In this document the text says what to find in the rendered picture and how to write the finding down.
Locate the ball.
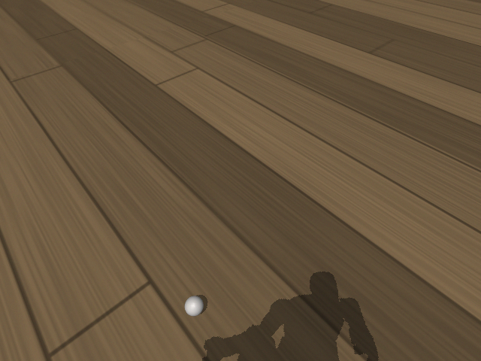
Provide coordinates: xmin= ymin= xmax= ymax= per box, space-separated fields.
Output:
xmin=185 ymin=296 xmax=204 ymax=316

